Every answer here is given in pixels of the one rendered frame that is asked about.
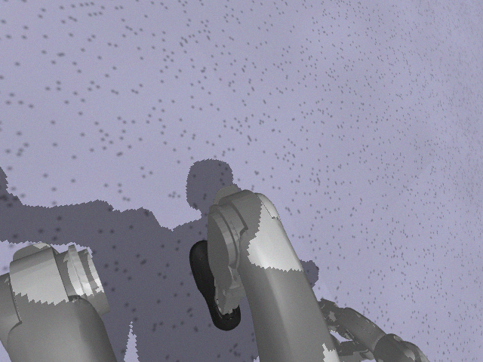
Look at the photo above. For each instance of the right robot hand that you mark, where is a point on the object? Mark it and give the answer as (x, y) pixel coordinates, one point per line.
(353, 326)

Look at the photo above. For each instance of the right robot arm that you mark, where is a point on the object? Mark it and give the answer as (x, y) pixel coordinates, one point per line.
(392, 348)

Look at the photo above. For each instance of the right robot foot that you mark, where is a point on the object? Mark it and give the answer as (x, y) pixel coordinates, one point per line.
(204, 279)

